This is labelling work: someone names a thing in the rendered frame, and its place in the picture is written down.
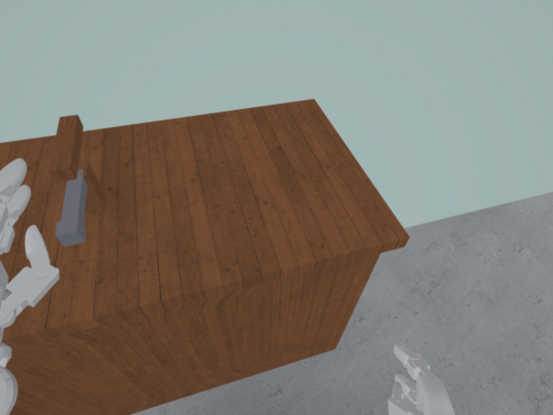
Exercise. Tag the right robot hand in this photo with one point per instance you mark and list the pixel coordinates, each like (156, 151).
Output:
(427, 397)

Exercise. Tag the counter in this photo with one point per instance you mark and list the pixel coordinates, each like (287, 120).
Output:
(218, 246)

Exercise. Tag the robot left forearm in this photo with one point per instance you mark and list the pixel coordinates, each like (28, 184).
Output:
(8, 384)

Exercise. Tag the left robot hand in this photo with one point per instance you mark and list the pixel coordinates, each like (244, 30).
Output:
(30, 285)

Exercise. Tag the tap lever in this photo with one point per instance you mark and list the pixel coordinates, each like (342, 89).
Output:
(70, 229)

